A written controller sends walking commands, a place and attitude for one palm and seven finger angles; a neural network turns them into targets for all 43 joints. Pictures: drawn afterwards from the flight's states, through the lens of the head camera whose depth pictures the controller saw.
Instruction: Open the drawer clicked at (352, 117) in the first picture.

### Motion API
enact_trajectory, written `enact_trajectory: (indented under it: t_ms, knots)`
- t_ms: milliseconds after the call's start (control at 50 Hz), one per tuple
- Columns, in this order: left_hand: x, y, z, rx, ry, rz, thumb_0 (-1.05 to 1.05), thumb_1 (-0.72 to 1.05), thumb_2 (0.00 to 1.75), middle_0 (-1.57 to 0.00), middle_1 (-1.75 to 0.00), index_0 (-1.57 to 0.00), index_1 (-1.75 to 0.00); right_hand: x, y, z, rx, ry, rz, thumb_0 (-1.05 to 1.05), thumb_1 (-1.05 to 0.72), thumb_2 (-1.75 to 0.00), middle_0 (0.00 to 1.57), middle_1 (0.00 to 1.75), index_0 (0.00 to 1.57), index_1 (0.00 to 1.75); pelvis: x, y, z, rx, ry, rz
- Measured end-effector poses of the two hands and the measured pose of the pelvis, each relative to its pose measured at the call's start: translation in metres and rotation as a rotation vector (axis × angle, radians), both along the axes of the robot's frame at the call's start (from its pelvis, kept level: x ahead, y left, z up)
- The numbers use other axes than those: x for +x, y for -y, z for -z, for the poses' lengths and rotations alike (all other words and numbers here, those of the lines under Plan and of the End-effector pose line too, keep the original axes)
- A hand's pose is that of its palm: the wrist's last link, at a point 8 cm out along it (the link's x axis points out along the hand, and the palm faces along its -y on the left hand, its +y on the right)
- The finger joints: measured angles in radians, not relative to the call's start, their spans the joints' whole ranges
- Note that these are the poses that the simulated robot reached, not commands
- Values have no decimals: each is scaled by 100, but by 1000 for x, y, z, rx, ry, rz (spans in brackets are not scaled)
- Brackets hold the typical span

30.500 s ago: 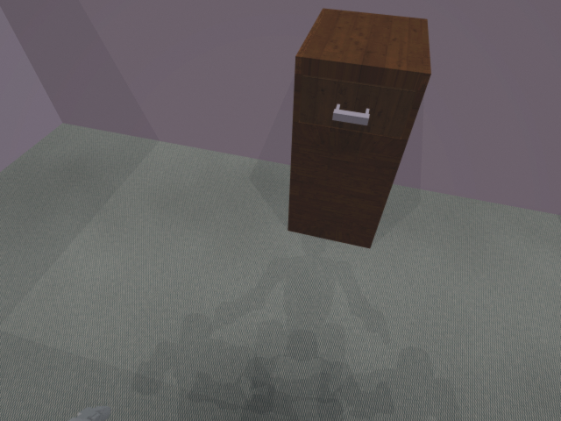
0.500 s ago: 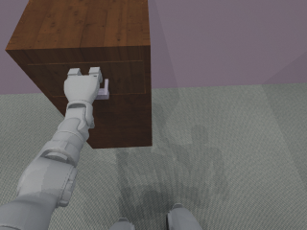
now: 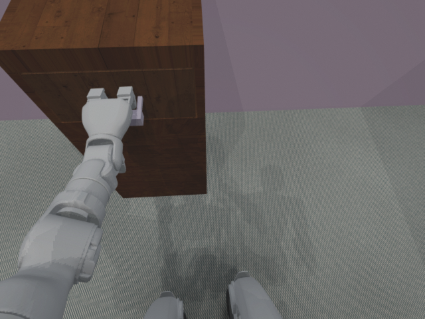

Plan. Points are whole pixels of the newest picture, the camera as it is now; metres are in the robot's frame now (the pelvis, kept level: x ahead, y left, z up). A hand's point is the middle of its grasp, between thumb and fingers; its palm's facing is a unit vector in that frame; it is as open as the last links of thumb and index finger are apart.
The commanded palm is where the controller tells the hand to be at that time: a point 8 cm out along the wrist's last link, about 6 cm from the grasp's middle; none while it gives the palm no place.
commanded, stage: lower the fingers behind the handle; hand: left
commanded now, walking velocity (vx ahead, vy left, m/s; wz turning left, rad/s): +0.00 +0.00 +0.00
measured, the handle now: (118, 110) +0.56 +0.16 -0.02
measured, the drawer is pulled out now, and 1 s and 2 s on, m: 0.00 0.00 0.03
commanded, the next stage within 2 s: close the thumb around the handle in 0.62 s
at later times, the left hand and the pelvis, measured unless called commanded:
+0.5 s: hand (117, 135) +0.50 +0.16 -0.03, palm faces -0.02 +0.01 -1.00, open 13.8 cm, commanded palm +0.47 +0.17 +0.02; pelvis -0.01 +0.01 -0.01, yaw +0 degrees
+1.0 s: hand (118, 136) +0.49 +0.16 -0.03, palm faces -0.02 +0.01 -1.00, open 11.6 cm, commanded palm +0.47 +0.16 +0.02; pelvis +0.00 +0.01 -0.01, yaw +0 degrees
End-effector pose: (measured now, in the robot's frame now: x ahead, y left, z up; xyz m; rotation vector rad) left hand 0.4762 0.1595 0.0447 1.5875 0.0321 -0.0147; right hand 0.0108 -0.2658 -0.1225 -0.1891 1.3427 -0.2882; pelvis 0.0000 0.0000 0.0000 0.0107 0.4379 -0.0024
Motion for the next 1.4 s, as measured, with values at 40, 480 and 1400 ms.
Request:
enact_trajectory:
  t_ms: [40, 480, 1400]
  knots:
    - [-1, -1, 2, -3, -4, 2, 0, -48, 31, -32, -120, -32, -120, 1, 0, 1, -1, 4, -3, 0, -90, -89, 20, 30, 20, 29, 0, 0, 1, -1, -2, -1]
    - [0, -5, 18, -11, 14, 14, 0, -48, 31, -31, -121, -32, -120, -3, -8, 13, -5, 0, -13, 0, -90, -89, 20, 30, 21, 29, -8, -7, 15, -8, -26, -4]
    - [1, -5, 23, -21, -10, 12, 1, 65, 79, -33, -129, -36, -132, 7, -5, 10, 3, -15, -8, 0, -90, -89, 20, 30, 21, 29, 4, -4, 10, -9, -26, -3]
